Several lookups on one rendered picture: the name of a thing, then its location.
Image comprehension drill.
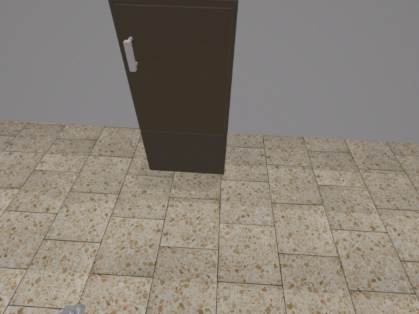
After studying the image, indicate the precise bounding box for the cupboard door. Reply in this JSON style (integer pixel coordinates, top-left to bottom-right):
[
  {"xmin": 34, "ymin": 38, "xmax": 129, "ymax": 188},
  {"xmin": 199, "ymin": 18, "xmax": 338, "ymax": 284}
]
[{"xmin": 113, "ymin": 3, "xmax": 232, "ymax": 134}]

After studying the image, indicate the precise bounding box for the handle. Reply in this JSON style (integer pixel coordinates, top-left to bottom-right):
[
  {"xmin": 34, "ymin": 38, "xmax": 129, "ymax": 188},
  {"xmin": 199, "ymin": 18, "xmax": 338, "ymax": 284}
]
[{"xmin": 123, "ymin": 37, "xmax": 137, "ymax": 72}]

